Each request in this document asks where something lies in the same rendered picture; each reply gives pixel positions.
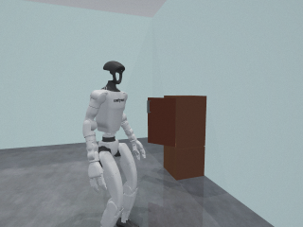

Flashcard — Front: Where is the robot head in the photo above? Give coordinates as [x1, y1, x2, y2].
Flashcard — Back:
[101, 61, 125, 92]

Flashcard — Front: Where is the robot left upper arm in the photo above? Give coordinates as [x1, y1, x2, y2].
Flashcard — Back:
[121, 92, 128, 123]

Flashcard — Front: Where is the robot left forearm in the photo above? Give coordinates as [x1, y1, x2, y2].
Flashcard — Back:
[120, 117, 137, 143]

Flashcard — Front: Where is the robot right shin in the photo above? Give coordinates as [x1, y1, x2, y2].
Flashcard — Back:
[100, 201, 124, 227]

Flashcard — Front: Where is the handle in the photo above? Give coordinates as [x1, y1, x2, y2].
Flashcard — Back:
[147, 100, 151, 114]

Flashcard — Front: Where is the robot right upper arm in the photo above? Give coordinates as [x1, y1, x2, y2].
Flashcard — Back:
[83, 90, 108, 131]

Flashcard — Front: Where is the cupboard door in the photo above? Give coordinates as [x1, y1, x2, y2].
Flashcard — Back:
[148, 97, 176, 147]

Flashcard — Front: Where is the robot right forearm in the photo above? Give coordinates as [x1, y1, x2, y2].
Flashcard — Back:
[82, 120, 99, 164]

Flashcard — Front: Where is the robot right hand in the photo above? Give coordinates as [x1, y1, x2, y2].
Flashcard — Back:
[88, 162, 107, 193]

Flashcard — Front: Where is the robot left hand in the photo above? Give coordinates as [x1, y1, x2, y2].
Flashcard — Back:
[132, 140, 146, 161]

